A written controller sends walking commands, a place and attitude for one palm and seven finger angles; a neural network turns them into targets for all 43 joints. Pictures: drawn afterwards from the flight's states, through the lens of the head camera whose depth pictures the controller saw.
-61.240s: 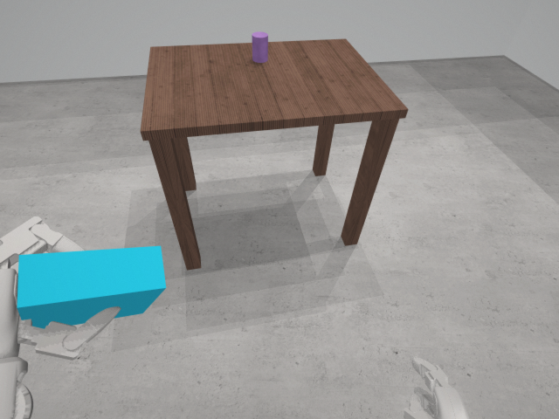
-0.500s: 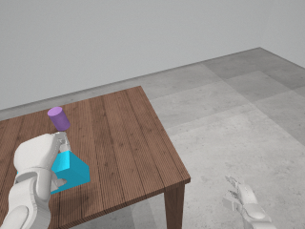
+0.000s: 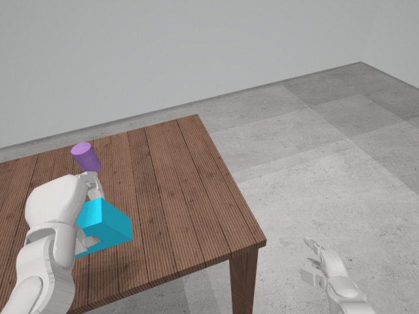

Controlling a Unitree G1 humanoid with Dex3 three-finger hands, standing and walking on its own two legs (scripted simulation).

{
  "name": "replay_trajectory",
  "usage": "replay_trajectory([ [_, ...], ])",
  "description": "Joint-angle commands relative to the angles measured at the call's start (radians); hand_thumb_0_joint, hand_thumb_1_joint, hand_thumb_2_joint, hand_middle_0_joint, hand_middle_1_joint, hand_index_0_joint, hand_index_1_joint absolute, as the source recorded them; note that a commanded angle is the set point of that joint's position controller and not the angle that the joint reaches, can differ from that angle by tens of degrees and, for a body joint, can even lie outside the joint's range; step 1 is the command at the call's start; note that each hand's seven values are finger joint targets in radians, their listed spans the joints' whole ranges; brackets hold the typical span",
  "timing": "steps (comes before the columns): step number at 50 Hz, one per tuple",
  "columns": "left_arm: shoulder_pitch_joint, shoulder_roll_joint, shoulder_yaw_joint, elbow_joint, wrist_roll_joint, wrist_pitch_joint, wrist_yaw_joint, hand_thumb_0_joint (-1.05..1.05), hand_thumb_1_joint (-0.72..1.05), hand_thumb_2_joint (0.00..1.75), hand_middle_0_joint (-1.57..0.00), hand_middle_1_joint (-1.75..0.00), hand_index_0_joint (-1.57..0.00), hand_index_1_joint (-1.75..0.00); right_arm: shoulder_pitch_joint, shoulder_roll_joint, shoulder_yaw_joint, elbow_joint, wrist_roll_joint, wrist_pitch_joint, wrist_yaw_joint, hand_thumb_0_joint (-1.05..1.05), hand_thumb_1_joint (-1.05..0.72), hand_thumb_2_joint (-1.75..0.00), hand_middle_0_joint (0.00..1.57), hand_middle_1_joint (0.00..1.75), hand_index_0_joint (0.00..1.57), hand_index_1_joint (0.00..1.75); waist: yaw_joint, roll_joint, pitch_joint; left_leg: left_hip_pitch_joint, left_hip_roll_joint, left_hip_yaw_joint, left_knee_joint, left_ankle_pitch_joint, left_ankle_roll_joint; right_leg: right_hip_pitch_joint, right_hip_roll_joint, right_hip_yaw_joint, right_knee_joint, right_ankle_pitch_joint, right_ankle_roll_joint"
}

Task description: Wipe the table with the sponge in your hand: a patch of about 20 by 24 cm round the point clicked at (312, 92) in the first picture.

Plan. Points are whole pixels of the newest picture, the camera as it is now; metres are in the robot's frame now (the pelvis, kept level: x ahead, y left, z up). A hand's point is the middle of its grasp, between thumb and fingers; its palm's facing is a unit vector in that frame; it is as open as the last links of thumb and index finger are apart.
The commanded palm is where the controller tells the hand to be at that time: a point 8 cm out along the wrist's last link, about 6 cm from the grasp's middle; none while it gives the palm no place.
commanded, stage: bring the sponge back beside the body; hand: left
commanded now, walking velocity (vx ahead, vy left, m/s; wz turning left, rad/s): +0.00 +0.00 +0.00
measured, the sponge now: (92, 233) +0.22 +0.27 +0.06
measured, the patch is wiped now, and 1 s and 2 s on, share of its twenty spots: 0.95 0.95 0.95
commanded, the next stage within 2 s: step back with the hand held close in 1.46 s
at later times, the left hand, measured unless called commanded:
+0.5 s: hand (75, 226) +0.20 +0.27 +0.12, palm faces +0.10 -0.16 -0.98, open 8.9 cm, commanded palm +0.17 +0.27 +0.19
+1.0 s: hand (66, 232) +0.19 +0.28 +0.12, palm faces +0.09 -0.12 -0.99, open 8.9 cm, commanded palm +0.16 +0.28 +0.19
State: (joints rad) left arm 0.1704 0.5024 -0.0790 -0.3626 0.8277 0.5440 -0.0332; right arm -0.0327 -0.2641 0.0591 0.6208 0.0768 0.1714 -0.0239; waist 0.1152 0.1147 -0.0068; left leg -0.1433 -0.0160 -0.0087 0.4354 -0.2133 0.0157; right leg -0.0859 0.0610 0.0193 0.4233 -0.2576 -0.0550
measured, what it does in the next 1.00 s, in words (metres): stands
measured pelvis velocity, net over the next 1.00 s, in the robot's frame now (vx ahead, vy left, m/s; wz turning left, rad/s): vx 0.00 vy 0.00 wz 0.01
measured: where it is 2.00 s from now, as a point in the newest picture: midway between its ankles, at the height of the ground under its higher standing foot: outside the picture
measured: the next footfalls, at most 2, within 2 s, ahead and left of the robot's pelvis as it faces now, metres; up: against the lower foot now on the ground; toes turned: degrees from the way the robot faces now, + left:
none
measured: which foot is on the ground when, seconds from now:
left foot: down 0.00-1.00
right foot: down 0.00-1.00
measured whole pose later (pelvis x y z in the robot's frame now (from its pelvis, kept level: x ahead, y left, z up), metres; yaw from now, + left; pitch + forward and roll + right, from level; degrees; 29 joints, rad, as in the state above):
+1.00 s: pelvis +0.00 +0.00 +0.00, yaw +0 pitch -5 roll +0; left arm 0.30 0.54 -0.03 -0.41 0.84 0.49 -0.03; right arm -0.01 -0.28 0.04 0.62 0.07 0.15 -0.03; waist 0.12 0.11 0.00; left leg -0.14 -0.01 -0.02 0.46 -0.23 0.01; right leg -0.07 0.07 0.01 0.43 -0.26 -0.06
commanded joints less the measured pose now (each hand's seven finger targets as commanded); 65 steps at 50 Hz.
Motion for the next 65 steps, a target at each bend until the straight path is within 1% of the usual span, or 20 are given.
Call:
replay_trajectory([
  [1,-0.211,0.206,0.139,-0.222,0.041,-0.020,0.049,0.00,0.10,1.30,-1.20,-1.60,-1.20,-1.60,-0.261,-0.102,-0.038,-0.196,-0.007,-0.065,-0.010,0.00,-0.90,-0.90,0.20,0.30,0.20,0.30,0.004,-0.035,-0.169,0.059,-0.008,-0.067,-0.040,0.195,0.042,0.001,-0.022,0.091,-0.070,0.192,-0.028],
  [3,-0.227,0.232,0.157,-0.235,0.053,-0.016,0.050,0.00,0.10,1.30,-1.20,-1.60,-1.20,-1.60,-0.275,-0.106,-0.037,-0.197,-0.008,-0.065,-0.013,0.00,-0.90,-0.90,0.20,0.30,0.20,0.30,0.005,-0.026,-0.160,0.062,-0.009,-0.073,-0.045,0.175,0.042,-0.011,-0.013,0.120,-0.081,0.161,-0.036],
  [4,-0.230,0.196,0.127,-0.246,0.043,-0.023,0.051,0.00,0.10,1.30,-1.20,-1.60,-1.20,-1.60,-0.263,-0.097,-0.037,-0.204,-0.005,-0.067,-0.014,0.00,-0.90,-0.90,0.20,0.30,0.20,0.30,-0.001,-0.027,-0.169,0.058,-0.008,-0.065,-0.046,0.167,0.044,0.001,-0.021,0.090,-0.074,0.149,-0.027],
  [5,-0.237,0.236,0.159,-0.219,0.051,-0.026,0.056,0.00,0.10,1.30,-1.20,-1.60,-1.20,-1.60,-0.256,-0.103,-0.039,-0.192,-0.006,-0.066,-0.017,0.00,-0.90,-0.90,0.20,0.30,0.20,0.30,0.002,-0.042,-0.148,0.055,-0.007,-0.069,-0.044,0.158,0.043,-0.018,-0.019,0.099,-0.082,0.133,-0.030],
  [8,-0.224,0.250,0.175,-0.223,0.059,-0.023,0.058,0.00,0.10,1.30,-1.20,-1.60,-1.20,-1.60,-0.276,-0.107,-0.036,-0.197,-0.009,-0.066,-0.017,0.00,-0.90,-0.90,0.20,0.30,0.20,0.30,0.011,-0.016,-0.147,0.057,-0.009,-0.078,-0.051,0.161,0.041,-0.014,-0.012,0.119,-0.086,0.133,-0.039],
  [16,-0.163,0.199,0.138,-0.207,0.036,-0.028,0.042,0.00,0.10,1.30,-1.20,-1.60,-1.20,-1.60,-0.261,-0.104,-0.040,-0.196,-0.005,-0.068,-0.010,0.00,-0.90,-0.90,0.20,0.30,0.20,0.30,0.004,-0.044,-0.140,0.046,-0.011,-0.071,-0.038,0.173,0.042,-0.015,-0.024,0.094,-0.078,0.165,-0.028],
  [23,-0.160,0.263,0.196,-0.243,0.052,-0.037,0.047,0.00,0.10,1.30,-1.20,-1.60,-1.20,-1.60,-0.265,-0.111,-0.040,-0.201,-0.011,-0.070,-0.017,0.00,-0.90,-0.90,0.20,0.30,0.20,0.30,0.009,-0.040,-0.137,0.051,-0.010,-0.079,-0.039,0.158,0.043,-0.023,-0.016,0.126,-0.087,0.136,-0.034],
  [24,-0.165,0.232,0.170,-0.249,0.047,-0.044,0.049,0.00,0.10,1.30,-1.20,-1.60,-1.20,-1.60,-0.254,-0.102,-0.040,-0.204,-0.008,-0.071,-0.018,0.00,-0.90,-0.90,0.20,0.30,0.20,0.30,0.003,-0.026,-0.143,0.050,-0.009,-0.070,-0.038,0.156,0.044,-0.014,-0.022,0.100,-0.080,0.127,-0.029],
  [33,-0.086,0.244,0.198,-0.242,0.050,-0.046,0.053,0.00,0.10,1.30,-1.20,-1.60,-1.20,-1.60,-0.268,-0.107,-0.044,-0.200,-0.012,-0.078,-0.013,0.00,-0.90,-0.90,0.20,0.30,0.20,0.30,0.017,-0.028,-0.141,0.061,-0.014,-0.081,-0.027,0.195,0.042,-0.013,-0.016,0.130,-0.080,0.198,-0.037],
  [34,-0.081,0.212,0.170,-0.243,0.037,-0.048,0.050,0.00,0.10,1.30,-1.20,-1.60,-1.20,-1.60,-0.249,-0.101,-0.044,-0.201,-0.009,-0.077,-0.013,0.00,-0.90,-0.90,0.20,0.30,0.20,0.30,0.006,-0.045,-0.146,0.053,-0.012,-0.071,-0.026,0.191,0.044,-0.003,-0.024,0.102,-0.072,0.192,-0.027],
  [38,-0.064,0.254,0.208,-0.240,0.041,-0.043,0.047,0.00,0.10,1.30,-1.20,-1.60,-1.20,-1.60,-0.261,-0.110,-0.043,-0.200,-0.013,-0.076,-0.015,0.00,-0.90,-0.90,0.20,0.30,0.20,0.30,0.012,-0.052,-0.122,0.052,-0.013,-0.081,-0.023,0.187,0.044,-0.026,-0.019,0.131,-0.083,0.197,-0.032],
  [40,-0.071,0.249,0.202,-0.233,0.041,-0.051,0.046,0.00,0.10,1.30,-1.20,-1.60,-1.20,-1.60,-0.236,-0.107,-0.045,-0.195,-0.011,-0.075,-0.016,0.00,-0.90,-0.90,0.20,0.30,0.20,0.30,0.007,-0.071,-0.129,0.049,-0.012,-0.072,-0.017,0.191,0.045,-0.019,-0.027,0.109,-0.076,0.199,-0.024],
  [48,-0.050,0.269,0.222,-0.271,0.057,-0.070,0.057,0.00,0.10,1.30,-1.20,-1.60,-1.20,-1.60,-0.254,-0.108,-0.047,-0.201,-0.014,-0.082,-0.017,0.00,-0.90,-0.90,0.20,0.30,0.20,0.30,0.013,-0.007,-0.123,0.062,-0.013,-0.086,-0.022,0.182,0.042,-0.027,-0.016,0.135,-0.086,0.169,-0.037],
  [49,-0.043,0.236,0.199,-0.262,0.049,-0.073,0.056,0.00,0.10,1.30,-1.20,-1.60,-1.20,-1.60,-0.235,-0.101,-0.047,-0.200,-0.013,-0.082,-0.017,0.00,-0.90,-0.90,0.20,0.30,0.20,0.30,0.009,-0.024,-0.132,0.055,-0.011,-0.075,-0.020,0.184,0.044,-0.014,-0.023,0.106,-0.076,0.172,-0.029],
  [53,-0.022,0.265,0.228,-0.258,0.048,-0.069,0.055,0.00,0.10,1.30,-1.20,-1.60,-1.20,-1.60,-0.251,-0.109,-0.047,-0.199,-0.014,-0.082,-0.016,0.00,-0.90,-0.90,0.20,0.30,0.20,0.30,0.014,-0.021,-0.103,0.051,-0.010,-0.089,-0.026,0.172,0.041,-0.036,-0.015,0.133,-0.088,0.155,-0.037],
  [54,-0.018,0.233,0.201,-0.254,0.039,-0.072,0.054,0.00,0.10,1.30,-1.20,-1.60,-1.20,-1.60,-0.233,-0.103,-0.048,-0.201,-0.012,-0.082,-0.017,0.00,-0.90,-0.90,0.20,0.30,0.20,0.30,0.008,-0.037,-0.118,0.050,-0.011,-0.075,-0.022,0.173,0.044,-0.023,-0.024,0.107,-0.081,0.159,-0.027],
  [57,-0.026,0.261,0.221,-0.241,0.039,-0.075,0.056,0.00,0.10,1.30,-1.20,-1.60,-1.20,-1.60,-0.228,-0.109,-0.049,-0.194,-0.015,-0.078,-0.019,0.00,-0.90,-0.90,0.20,0.30,0.20,0.30,0.010,-0.056,-0.118,0.047,-0.012,-0.078,-0.018,0.177,0.044,-0.025,-0.030,0.110,-0.084,0.177,-0.024],
  [63,-0.039,0.276,0.230,-0.271,0.057,-0.080,0.058,0.00,0.10,1.30,-1.20,-1.60,-1.20,-1.60,-0.252,-0.110,-0.049,-0.198,-0.016,-0.089,-0.020,0.00,-0.90,-0.90,0.20,0.30,0.20,0.30,0.013,-0.027,-0.132,0.064,-0.012,-0.090,-0.023,0.182,0.043,-0.022,-0.016,0.136,-0.086,0.170,-0.035],
  [64,-0.048,0.243,0.202,-0.276,0.051,-0.085,0.058,0.00,0.10,1.30,-1.20,-1.60,-1.20,-1.60,-0.232,-0.103,-0.048,-0.198,-0.015,-0.089,-0.020,0.00,-0.90,-0.90,0.20,0.30,0.20,0.30,0.006,-0.020,-0.145,0.065,-0.010,-0.080,-0.021,0.187,0.045,-0.011,-0.023,0.103,-0.077,0.173,-0.028],
  [65,-0.039,0.264,0.220,-0.272,0.052,-0.090,0.060,0.00,0.10,1.30,-1.20,-1.60,-1.20,-1.60,-0.225,-0.105,-0.051,-0.195,-0.016,-0.091,-0.020,0.00,-0.90,-0.90,0.20,0.30,0.20,0.30,0.013,-0.021,-0.136,0.062,-0.010,-0.082,-0.019,0.189,0.044,-0.017,-0.024,0.105,-0.078,0.177,-0.028],
])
